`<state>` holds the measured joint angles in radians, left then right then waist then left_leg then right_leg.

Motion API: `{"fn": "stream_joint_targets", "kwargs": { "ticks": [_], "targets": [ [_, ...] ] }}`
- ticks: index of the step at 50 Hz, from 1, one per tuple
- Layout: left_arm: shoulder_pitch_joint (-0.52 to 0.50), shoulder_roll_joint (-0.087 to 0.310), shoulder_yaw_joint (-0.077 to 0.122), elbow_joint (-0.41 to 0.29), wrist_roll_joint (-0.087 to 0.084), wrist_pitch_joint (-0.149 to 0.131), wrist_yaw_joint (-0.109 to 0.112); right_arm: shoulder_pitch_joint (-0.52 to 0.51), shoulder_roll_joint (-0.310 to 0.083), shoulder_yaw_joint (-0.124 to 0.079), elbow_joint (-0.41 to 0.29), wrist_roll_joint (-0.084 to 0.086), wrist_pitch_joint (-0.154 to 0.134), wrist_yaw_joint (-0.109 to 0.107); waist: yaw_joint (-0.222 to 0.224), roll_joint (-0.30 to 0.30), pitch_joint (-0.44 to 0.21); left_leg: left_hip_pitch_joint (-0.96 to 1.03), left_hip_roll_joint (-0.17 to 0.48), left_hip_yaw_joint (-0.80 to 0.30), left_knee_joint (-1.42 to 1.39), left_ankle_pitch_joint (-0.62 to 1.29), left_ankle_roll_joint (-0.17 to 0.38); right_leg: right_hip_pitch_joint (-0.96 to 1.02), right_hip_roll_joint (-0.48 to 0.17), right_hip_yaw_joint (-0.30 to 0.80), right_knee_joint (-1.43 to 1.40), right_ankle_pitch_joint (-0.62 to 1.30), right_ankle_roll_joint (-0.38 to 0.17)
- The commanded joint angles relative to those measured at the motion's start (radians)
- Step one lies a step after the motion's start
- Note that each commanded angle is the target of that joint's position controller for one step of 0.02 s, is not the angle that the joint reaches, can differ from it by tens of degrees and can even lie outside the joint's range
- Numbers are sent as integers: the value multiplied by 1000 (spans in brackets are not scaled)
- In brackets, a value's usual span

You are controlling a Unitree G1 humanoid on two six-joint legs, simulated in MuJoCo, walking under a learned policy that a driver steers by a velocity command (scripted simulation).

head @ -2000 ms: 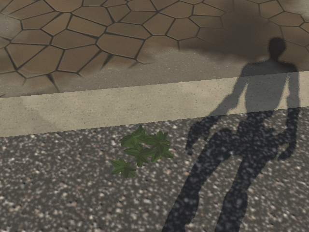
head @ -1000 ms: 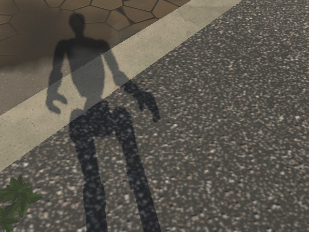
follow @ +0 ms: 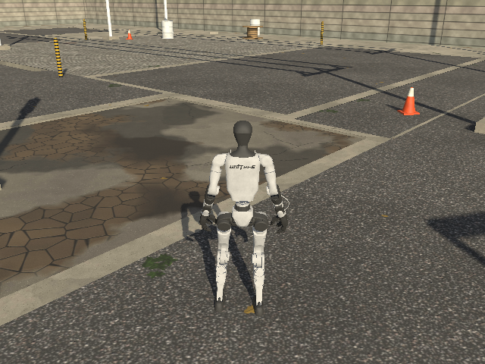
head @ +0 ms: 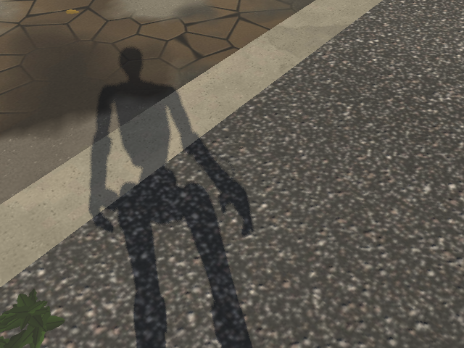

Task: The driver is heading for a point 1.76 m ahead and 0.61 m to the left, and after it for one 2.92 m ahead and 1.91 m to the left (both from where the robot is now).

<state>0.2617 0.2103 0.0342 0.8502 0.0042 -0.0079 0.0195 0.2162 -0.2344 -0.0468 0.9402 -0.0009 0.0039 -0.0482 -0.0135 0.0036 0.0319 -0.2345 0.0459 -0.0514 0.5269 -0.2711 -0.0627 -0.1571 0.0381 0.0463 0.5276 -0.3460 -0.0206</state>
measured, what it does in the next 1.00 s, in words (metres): stands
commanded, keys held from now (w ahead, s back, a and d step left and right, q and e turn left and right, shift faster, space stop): shift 0.80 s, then w+shift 0.20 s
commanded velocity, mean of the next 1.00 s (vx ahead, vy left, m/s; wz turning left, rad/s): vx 0.07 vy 0.00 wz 0.00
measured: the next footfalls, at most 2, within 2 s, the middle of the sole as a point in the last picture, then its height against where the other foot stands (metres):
right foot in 1.54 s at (249, 343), level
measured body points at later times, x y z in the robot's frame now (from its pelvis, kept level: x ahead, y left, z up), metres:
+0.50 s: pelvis -0.01 +0.01 +0.00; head +0.00 +0.00 +0.45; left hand +0.02 +0.25 -0.15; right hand +0.02 -0.25 -0.15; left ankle +0.01 +0.16 -0.73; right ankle -0.04 -0.11 -0.73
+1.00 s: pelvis +0.02 +0.03 +0.01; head +0.02 +0.05 +0.46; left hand -0.02 +0.28 -0.15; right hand +0.07 -0.22 -0.13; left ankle +0.01 +0.16 -0.70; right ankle -0.04 -0.11 -0.73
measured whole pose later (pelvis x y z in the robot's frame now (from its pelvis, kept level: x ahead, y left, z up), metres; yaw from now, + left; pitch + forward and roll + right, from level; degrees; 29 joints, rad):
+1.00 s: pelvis +0.02 +0.03 +0.01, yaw +1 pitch +1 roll +0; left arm 0.42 0.21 0.04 1.03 -0.04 -0.06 0.03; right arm 0.28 -0.21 -0.03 1.04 0.04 -0.08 -0.01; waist 0.02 -0.03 -0.03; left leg -0.39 0.04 0.04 0.82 -0.41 0.05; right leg -0.11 -0.02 0.06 0.42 -0.33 0.00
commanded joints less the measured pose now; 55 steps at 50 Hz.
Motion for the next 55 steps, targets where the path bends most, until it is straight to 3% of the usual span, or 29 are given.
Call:
{"fn": "stream_joint_targets", "kwargs": {
  "ticks": [1, 20, 40, 41, 42, 43, 44, 45, 46, 47, 48, 49, 51, 52, 53, 54, 55],
  "targets": [
    [28, 100, 22, -22, -1, -10, 6, 16, -108, -23, -16, 1, -8, -5, 0, -6, -9, 69, -2, 10, -46, 221, 20, -80, -52, 41, -110, 253, -13],
    [77, 80, 8, 116, -5, -8, 15, 54, -74, -13, 103, 2, -2, -11, 3, -6, 24, 60, -17, 22, -76, 179, 29, -87, -42, 20, -137, 197, -3],
    [122, 55, -10, 191, -7, -5, 17, 95, -45, 5, 149, 4, -2, -8, 7, -3, 40, 41, -26, 28, -83, 157, 37, -98, -36, 5, -142, 172, 4],
    [157, 60, -6, 207, -12, -1, 21, 124, -32, 7, 164, 8, 0, -10, 12, -21, -9, 49, -66, 73, -46, -54, 44, -76, -22, -3, -154, -68, -13],
    [168, 103, 8, 203, -24, 2, 24, 128, -46, 0, 161, 19, -1, -10, 21, -54, 25, -17, -96, 102, 10, -317, 60, -106, -41, 42, -175, -377, -51],
    [206, 135, 18, 199, -33, -3, 24, 78, -59, -3, 133, 20, -12, -6, 50, -85, 96, -146, -88, 91, 73, -436, 72, -130, -112, 151, -238, -593, -101],
    [240, 178, 31, 195, -40, -21, 21, -5, -18, 8, 82, 29, -36, 4, 79, -187, 148, -249, -82, 121, 205, -316, 71, -111, -243, 337, -348, -672, -168],
    [196, 209, 44, 177, -44, -40, 21, -66, -1, 16, 43, 37, -63, 18, 79, -246, 195, -318, -25, 84, 339, -163, 84, -127, -366, 496, -439, -599, -230],
    [160, 182, 39, 157, -29, -57, 20, -90, -33, 6, 23, 38, -84, 29, 68, -208, 203, -401, 24, 29, 440, -175, 102, -99, -407, 538, -456, -488, -245],
    [109, 151, 30, 132, -24, -72, 16, -70, -37, 2, 14, 40, -101, 37, 35, -178, 182, -445, 60, 1, 472, -165, 119, -59, -400, 501, -436, -404, -224],
    [67, 140, 28, 108, -35, -78, 11, -41, -36, 3, 11, 41, -114, 43, 12, -156, 147, -423, 77, 1, 395, -156, 131, -38, -372, 427, -420, -332, -189],
    [43, 152, 30, 95, -51, -80, 8, -9, -34, 3, 17, 40, -126, 47, -4, -151, 112, -300, 65, 34, 255, -136, 135, -69, -321, 320, -410, -255, -151],
    [18, 186, 36, 87, -54, -72, 7, 124, -36, -12, 72, 41, -134, 50, -71, -145, 55, 41, -33, 171, 73, -34, 104, -213, -207, 153, -318, -229, -123],
    [20, 201, 54, 114, 44, -55, -4, 242, -36, -21, 91, -29, -90, 74, -128, -86, 28, 200, -116, 278, -28, -80, 94, -279, -150, 99, -214, -348, -154],
    [7, 161, 48, 103, 59, -56, -8, 366, -47, -36, 133, -39, -76, 70, -176, 54, 16, 396, -109, 242, -27, -77, 81, -417, -98, 47, 28, -248, -157],
    [-82, 55, 21, 54, 55, -72, -14, 526, -100, -46, 152, -62, -82, 58, -246, 315, -35, 479, 144, -149, -174, -393, 109, -594, -5, -51, 496, -175, -128],
    [-99, -29, 2, -7, 38, -90, -28, 465, -111, -23, 135, -61, -80, 58, -156, 356, 6, 378, 309, -658, -424, -699, 177, -789, 66, 70, 712, -133, -137]
  ]
}}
